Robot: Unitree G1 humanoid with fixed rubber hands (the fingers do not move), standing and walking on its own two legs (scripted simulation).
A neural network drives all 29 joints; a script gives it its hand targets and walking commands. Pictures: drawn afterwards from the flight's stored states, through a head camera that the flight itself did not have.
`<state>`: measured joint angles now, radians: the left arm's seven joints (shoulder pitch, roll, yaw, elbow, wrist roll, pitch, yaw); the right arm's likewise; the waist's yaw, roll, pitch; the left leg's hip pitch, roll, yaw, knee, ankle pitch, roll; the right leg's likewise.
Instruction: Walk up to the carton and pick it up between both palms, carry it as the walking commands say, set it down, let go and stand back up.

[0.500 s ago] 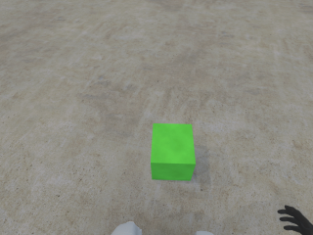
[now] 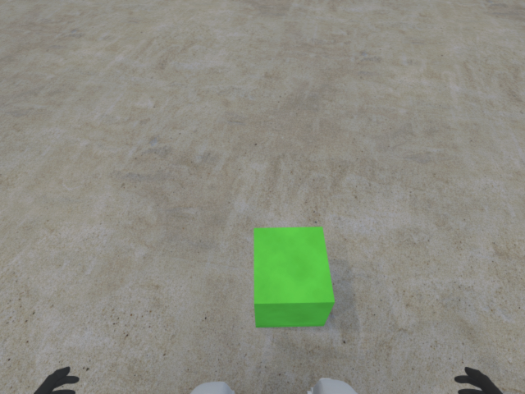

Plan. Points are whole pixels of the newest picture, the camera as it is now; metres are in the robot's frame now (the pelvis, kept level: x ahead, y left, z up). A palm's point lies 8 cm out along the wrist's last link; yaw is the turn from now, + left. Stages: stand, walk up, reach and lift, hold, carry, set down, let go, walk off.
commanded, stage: walk up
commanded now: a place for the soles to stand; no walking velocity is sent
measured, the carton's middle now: (289, 277) +0.56 -0.07 -0.62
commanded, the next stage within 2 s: none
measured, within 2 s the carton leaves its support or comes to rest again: neither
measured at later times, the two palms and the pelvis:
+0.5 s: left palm (61, 384) +0.14 +0.31 -0.07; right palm (514, 388) +0.14 -0.34 -0.06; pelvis +0.02 -0.01 +0.03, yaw -3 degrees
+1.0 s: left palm (129, 369) +0.16 +0.22 -0.08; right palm out of the picture +0.11 -0.46 -0.09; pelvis +0.06 -0.12 +0.01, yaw +2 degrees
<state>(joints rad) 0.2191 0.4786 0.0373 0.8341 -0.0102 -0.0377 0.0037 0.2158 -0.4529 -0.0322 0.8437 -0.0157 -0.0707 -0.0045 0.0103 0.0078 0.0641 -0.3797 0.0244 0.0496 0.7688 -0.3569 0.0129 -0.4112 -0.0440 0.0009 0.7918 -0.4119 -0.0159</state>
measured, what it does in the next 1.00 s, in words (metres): steps to the right: right foot, then left foot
